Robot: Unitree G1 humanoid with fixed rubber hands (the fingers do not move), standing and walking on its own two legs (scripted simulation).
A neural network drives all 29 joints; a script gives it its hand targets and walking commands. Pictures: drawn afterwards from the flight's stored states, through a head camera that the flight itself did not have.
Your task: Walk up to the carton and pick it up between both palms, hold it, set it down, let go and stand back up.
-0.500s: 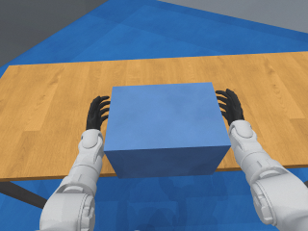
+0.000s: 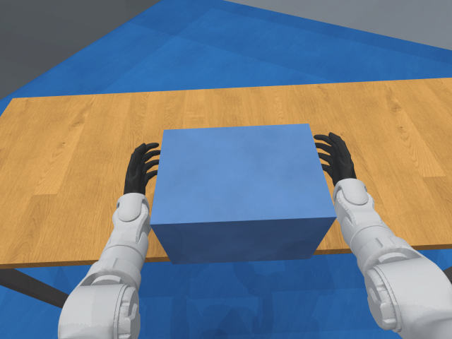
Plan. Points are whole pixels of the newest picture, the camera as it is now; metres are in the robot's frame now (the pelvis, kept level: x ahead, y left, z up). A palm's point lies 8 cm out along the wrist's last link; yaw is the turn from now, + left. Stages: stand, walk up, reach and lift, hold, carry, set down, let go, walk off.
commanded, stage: reach and lift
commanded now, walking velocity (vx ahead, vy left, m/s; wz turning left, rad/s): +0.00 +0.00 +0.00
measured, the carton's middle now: (238, 196) +0.39 +0.02 -0.02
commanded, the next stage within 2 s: none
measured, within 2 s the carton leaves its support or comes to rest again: leaves its support in 0.38 s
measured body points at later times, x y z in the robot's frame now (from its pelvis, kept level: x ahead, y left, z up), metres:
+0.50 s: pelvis +0.01 +0.01 +0.01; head +0.03 +0.02 +0.46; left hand +0.37 +0.21 +0.05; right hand +0.38 -0.18 +0.05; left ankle +0.05 +0.13 -0.73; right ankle -0.04 -0.12 -0.73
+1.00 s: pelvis +0.01 +0.00 +0.02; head -0.01 +0.01 +0.47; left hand +0.39 +0.19 +0.11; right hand +0.39 -0.20 +0.11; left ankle +0.05 +0.13 -0.73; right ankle -0.04 -0.12 -0.73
